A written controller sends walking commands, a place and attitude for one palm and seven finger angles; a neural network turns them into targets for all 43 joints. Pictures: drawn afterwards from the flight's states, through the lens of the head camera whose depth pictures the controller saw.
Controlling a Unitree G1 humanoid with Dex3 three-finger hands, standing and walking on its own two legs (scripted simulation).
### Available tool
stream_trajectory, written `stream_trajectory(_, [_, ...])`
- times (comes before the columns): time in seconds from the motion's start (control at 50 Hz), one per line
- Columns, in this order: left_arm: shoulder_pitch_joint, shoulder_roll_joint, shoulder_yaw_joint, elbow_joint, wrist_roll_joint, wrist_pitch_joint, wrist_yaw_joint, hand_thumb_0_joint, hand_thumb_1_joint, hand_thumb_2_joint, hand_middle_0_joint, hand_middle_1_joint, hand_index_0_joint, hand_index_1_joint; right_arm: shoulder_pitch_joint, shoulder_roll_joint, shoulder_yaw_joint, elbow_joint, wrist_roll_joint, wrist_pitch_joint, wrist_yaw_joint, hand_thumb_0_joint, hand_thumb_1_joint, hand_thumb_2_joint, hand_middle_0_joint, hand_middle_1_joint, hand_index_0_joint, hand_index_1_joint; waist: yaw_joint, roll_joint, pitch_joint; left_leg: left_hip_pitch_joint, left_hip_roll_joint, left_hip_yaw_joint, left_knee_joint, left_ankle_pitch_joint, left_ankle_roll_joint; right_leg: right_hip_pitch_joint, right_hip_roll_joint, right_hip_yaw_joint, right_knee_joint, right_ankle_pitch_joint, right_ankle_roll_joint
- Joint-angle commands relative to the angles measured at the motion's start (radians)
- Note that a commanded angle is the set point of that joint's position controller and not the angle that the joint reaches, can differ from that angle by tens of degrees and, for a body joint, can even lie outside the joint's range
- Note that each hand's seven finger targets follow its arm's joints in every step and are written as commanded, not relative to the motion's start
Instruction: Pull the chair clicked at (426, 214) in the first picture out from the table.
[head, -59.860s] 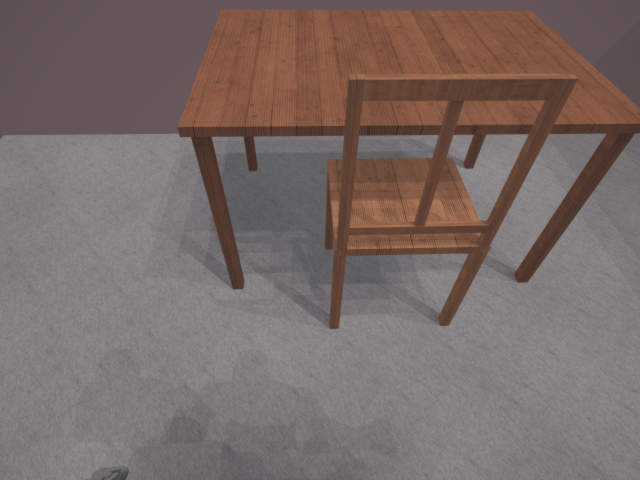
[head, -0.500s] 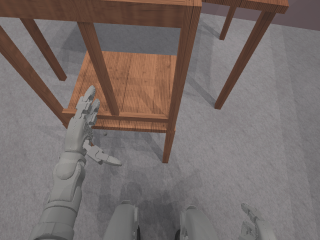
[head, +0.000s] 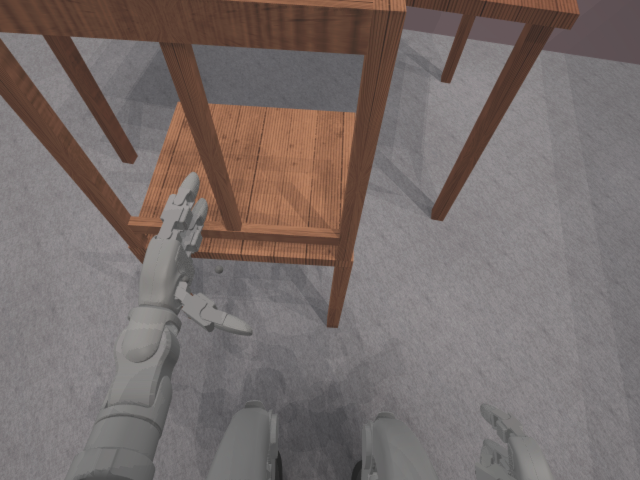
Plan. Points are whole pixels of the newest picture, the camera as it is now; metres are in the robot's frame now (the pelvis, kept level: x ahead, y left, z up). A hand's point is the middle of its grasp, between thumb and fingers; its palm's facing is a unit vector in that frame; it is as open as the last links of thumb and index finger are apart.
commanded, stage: aim the fingers beside a spindle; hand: left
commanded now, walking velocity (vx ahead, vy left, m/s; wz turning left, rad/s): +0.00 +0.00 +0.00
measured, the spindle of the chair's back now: (212, 159) +0.51 +0.16 +0.05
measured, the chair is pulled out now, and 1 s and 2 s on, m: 0.29 0.29 0.29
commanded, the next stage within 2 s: push the fingers through the gap in 0.10 s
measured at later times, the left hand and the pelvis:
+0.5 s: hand (213, 248) +0.39 +0.14 +0.02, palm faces -0.07 -1.00 -0.03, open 16.9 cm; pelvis +0.00 +0.00 +0.00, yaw +0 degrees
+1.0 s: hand (220, 217) +0.43 +0.14 +0.03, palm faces -0.06 -1.00 -0.04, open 16.9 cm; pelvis +0.00 +0.01 +0.00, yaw -1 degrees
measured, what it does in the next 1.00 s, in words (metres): stands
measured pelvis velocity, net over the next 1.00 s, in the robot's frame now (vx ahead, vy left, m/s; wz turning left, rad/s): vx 0.00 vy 0.01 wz -0.02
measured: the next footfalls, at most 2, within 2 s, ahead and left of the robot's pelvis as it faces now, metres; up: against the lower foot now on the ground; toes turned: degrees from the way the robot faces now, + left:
none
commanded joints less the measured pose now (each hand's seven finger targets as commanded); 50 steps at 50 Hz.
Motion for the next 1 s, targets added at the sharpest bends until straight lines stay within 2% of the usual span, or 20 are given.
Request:
stream_trajectory(0.0, [-0.191, 0.155, 0.09, -0.195, -0.013, -0.063, 0.012, 0.0, -0.5, 0.3, -0.06, -0.08, -0.06, -0.08, 0.04, -0.144, -0.058, -0.122, 0.0, -0.026, -0.01, 0.0, -0.9, -0.9, 0.2, 0.3, 0.2, 0.3, -0.005, -0.005, -0.381, 0.324, -0.034, -0.033, -0.155, 0.243, 0.016, 0.167, 0.024, 0.039, -0.191, 0.278, -0.019])
stream_trajectory(0.08, [-0.207, 0.172, 0.11, -0.203, -0.02, -0.075, 0.006, 0.0, -0.5, 0.3, -0.06, -0.08, -0.06, -0.08, 0.039, -0.142, -0.056, -0.126, 0.0, -0.026, -0.012, 0.0, -0.9, -0.9, 0.2, 0.3, 0.2, 0.3, -0.004, -0.007, -0.395, 0.306, -0.036, -0.029, -0.15, 0.233, 0.017, 0.192, 0.026, 0.048, -0.19, 0.28, -0.017])
stream_trajectory(0.18, [-0.233, 0.143, 0.069, -0.181, -0.032, -0.072, -0.028, 0.0, -0.5, 0.3, -0.06, -0.08, -0.06, -0.08, 0.043, -0.148, -0.057, -0.115, 0.003, -0.034, -0.017, 0.0, -0.9, -0.9, 0.2, 0.3, 0.2, 0.3, -0.028, -0.001, -0.375, 0.312, -0.033, -0.032, -0.143, 0.226, 0.019, 0.16, 0.028, 0.047, -0.198, 0.272, -0.016])
stream_trajectory(0.22, [-0.314, 0.138, 0.055, -0.178, -0.038, -0.073, -0.036, 0.0, -0.5, 0.3, -0.06, -0.08, -0.06, -0.08, 0.048, -0.15, -0.056, -0.102, 0.005, -0.041, -0.022, 0.0, -0.9, -0.9, 0.2, 0.3, 0.2, 0.3, -0.049, 0.004, -0.362, 0.302, -0.032, -0.037, -0.134, 0.204, 0.023, 0.13, 0.027, 0.048, -0.199, 0.242, -0.015])
stream_trajectory(0.26, [-0.309, 0.163, 0.086, -0.152, -0.037, -0.074, -0.036, 0.0, -0.5, 0.3, -0.06, -0.08, -0.06, -0.08, 0.053, -0.153, -0.057, -0.095, 0.002, -0.043, -0.025, 0.0, -0.9, -0.9, 0.2, 0.3, 0.2, 0.3, -0.035, 0.005, -0.385, 0.311, -0.033, -0.038, -0.135, 0.208, 0.02, 0.138, 0.028, 0.049, -0.199, 0.242, -0.017])
stream_trajectory(0.32, [-0.368, 0.154, 0.074, -0.151, -0.032, -0.074, -0.031, 0.0, -0.5, 0.3, -0.06, -0.08, -0.06, -0.08, 0.063, -0.154, -0.059, -0.086, 0.002, -0.047, -0.026, 0.0, -0.9, -0.9, 0.2, 0.3, 0.2, 0.3, -0.046, 0.02, -0.41, 0.341, -0.03, -0.045, -0.132, 0.242, 0.02, 0.118, 0.028, 0.038, -0.185, 0.26, -0.018])
stream_trajectory(0.36, [-0.35, 0.173, 0.094, -0.146, -0.026, -0.071, -0.024, 0.0, -0.5, 0.3, -0.06, -0.08, -0.06, -0.08, 0.068, -0.155, -0.06, -0.085, -0.001, -0.043, -0.022, 0.0, -0.9, -0.9, 0.2, 0.3, 0.2, 0.3, -0.027, 0.044, -0.438, 0.368, -0.03, -0.05, -0.139, 0.28, 0.013, 0.128, 0.027, 0.036, -0.177, 0.286, -0.021])
stream_trajectory(0.38, [-0.344, 0.158, 0.085, -0.137, -0.026, -0.066, -0.022, 0.0, -0.5, 0.3, -0.06, -0.08, -0.06, -0.08, 0.068, -0.152, -0.06, -0.088, -0.002, -0.041, -0.02, 0.0, -0.9, -0.9, 0.2, 0.3, 0.2, 0.3, -0.029, 0.035, -0.436, 0.365, -0.03, -0.046, -0.138, 0.283, 0.014, 0.132, 0.027, 0.036, -0.18, 0.293, -0.019])
stream_trajectory(0.44, [-0.368, 0.197, 0.125, -0.078, -0.02, -0.056, -0.012, 0.0, -0.5, 0.3, -0.06, -0.08, -0.06, -0.08, 0.075, -0.155, -0.057, -0.081, -0.002, -0.031, -0.017, 0.0, -0.9, -0.9, 0.2, 0.3, 0.2, 0.3, -0.032, 0.003, -0.41, 0.311, -0.031, -0.04, -0.136, 0.265, 0.016, 0.151, 0.028, 0.04, -0.179, 0.295, -0.017])
stream_trajectory(0.48, [-0.38, 0.186, 0.117, -0.08, -0.017, -0.057, -0.011, 0.0, -0.5, 0.3, -0.06, -0.08, -0.06, -0.08, 0.078, -0.152, -0.057, -0.086, -0.003, -0.026, -0.013, 0.0, -0.9, -0.9, 0.2, 0.3, 0.2, 0.3, -0.026, 0.024, -0.427, 0.321, -0.034, -0.037, -0.138, 0.274, 0.014, 0.161, 0.028, 0.042, -0.179, 0.303, -0.019])
stream_trajectory(0.54, [-0.396, 0.171, 0.106, -0.104, -0.017, -0.067, -0.007, 0.0, -0.5, 0.3, -0.06, -0.08, -0.06, -0.08, 0.088, -0.15, -0.061, -0.087, -0.004, -0.024, -0.007, 0.0, -0.9, -0.9, 0.2, 0.3, 0.2, 0.3, -0.032, 0.034, -0.459, 0.375, -0.029, -0.043, -0.143, 0.317, 0.012, 0.151, 0.03, 0.035, -0.177, 0.327, -0.019])
stream_trajectory(0.6, [-0.409, 0.177, 0.111, -0.054, -0.015, -0.066, -0.007, 0.0, -0.5, 0.3, -0.06, -0.08, -0.06, -0.08, 0.095, -0.152, -0.059, -0.077, -0.004, -0.018, -0.005, 0.0, -0.9, -0.9, 0.2, 0.3, 0.2, 0.3, -0.042, 0.005, -0.421, 0.334, -0.03, -0.041, -0.143, 0.293, 0.013, 0.156, 0.033, 0.038, -0.183, 0.321, -0.017])
stream_trajectory(0.64, [-0.45, 0.187, 0.114, -0.052, -0.007, -0.074, -0.004, 0.0, -0.5, 0.3, -0.06, -0.08, -0.06, -0.08, 0.102, -0.154, -0.06, -0.071, -0.006, -0.016, -0.005, 0.0, -0.9, -0.9, 0.2, 0.3, 0.2, 0.3, -0.044, 0.032, -0.426, 0.343, -0.029, -0.043, -0.139, 0.297, 0.012, 0.137, 0.032, 0.038, -0.177, 0.317, -0.019])
stream_trajectory(0.7, [-0.5, 0.165, 0.098, -0.001, -0.004, -0.075, 0.0, 0.0, -0.5, 0.3, -0.06, -0.08, -0.06, -0.08, 0.106, -0.156, -0.061, -0.059, -0.006, -0.009, -0.004, 0.0, -0.9, -0.9, 0.2, 0.3, 0.2, 0.3, -0.062, 0.016, -0.391, 0.34, -0.028, -0.047, -0.143, 0.253, 0.012, 0.101, 0.034, 0.033, -0.191, 0.266, -0.018])
stream_trajectory(0.74, [-0.533, 0.197, 0.12, 0.01, 0.004, -0.085, 0.003, 0.0, -0.5, 0.3, -0.06, -0.08, -0.06, -0.08, 0.113, -0.16, -0.061, -0.058, -0.008, -0.007, -0.006, 0.0, -0.9, -0.9, 0.2, 0.3, 0.2, 0.3, -0.054, 0.029, -0.416, 0.346, -0.029, -0.05, -0.143, 0.253, 0.011, 0.103, 0.034, 0.033, -0.185, 0.258, -0.021])
stream_trajectory(0.86, [-0.618, 0.205, 0.126, 0.058, 0.015, -0.097, 0.017, 0.0, -0.5, 0.3, -0.06, -0.08, -0.06, -0.08, 0.128, -0.163, -0.06, -0.042, -0.014, 0.003, -0.002, 0.0, -0.9, -0.9, 0.2, 0.3, 0.2, 0.3, -0.065, 0.049, -0.445, 0.381, -0.025, -0.062, -0.141, 0.282, 0.007, 0.075, 0.034, 0.026, -0.174, 0.265, -0.023])
stream_trajectory(0.88, [-0.606, 0.195, 0.125, 0.076, 0.017, -0.095, 0.017, 0.0, -0.5, 0.3, -0.06, -0.08, -0.06, -0.08, 0.131, -0.16, -0.06, -0.046, -0.015, 0.006, 0.001, 0.0, -0.9, -0.9, 0.2, 0.3, 0.2, 0.3, -0.058, 0.051, -0.452, 0.376, -0.029, -0.057, -0.139, 0.284, 0.008, 0.086, 0.036, 0.029, -0.177, 0.269, -0.023])
stream_trajectory(0.9, [-0.614, 0.21, 0.139, 0.104, 0.018, -0.09, 0.02, 0.0, -0.5, 0.3, -0.06, -0.08, -0.06, -0.08, 0.133, -0.162, -0.059, -0.042, -0.015, 0.01, 0.001, 0.0, -0.9, -0.9, 0.2, 0.3, 0.2, 0.3, -0.065, 0.028, -0.44, 0.356, -0.028, -0.053, -0.135, 0.28, 0.011, 0.094, 0.037, 0.032, -0.18, 0.276, -0.021])
stream_trajectory(0.96, [-0.666, 0.231, 0.149, 0.118, 0.026, -0.095, 0.02, 0.0, -0.5, 0.3, -0.06, -0.08, -0.06, -0.08, 0.142, -0.164, -0.059, -0.04, -0.017, 0.018, 0.003, 0.0, -0.9, -0.9, 0.2, 0.3, 0.2, 0.3, -0.065, 0.051, -0.451, 0.361, -0.026, -0.057, -0.136, 0.289, 0.009, 0.086, 0.037, 0.029, -0.17, 0.277, -0.024])
stream_trajectory(0.98, [-0.664, 0.214, 0.142, 0.121, 0.026, -0.095, 0.02, 0.0, -0.5, 0.3, -0.06, -0.08, -0.06, -0.08, 0.146, -0.161, -0.06, -0.041, -0.019, 0.02, 0.004, 0.0, -0.9, -0.9, 0.2, 0.3, 0.2, 0.3, -0.068, 0.043, -0.467, 0.368, -0.028, -0.055, -0.133, 0.298, 0.01, 0.093, 0.038, 0.031, -0.173, 0.289, -0.022])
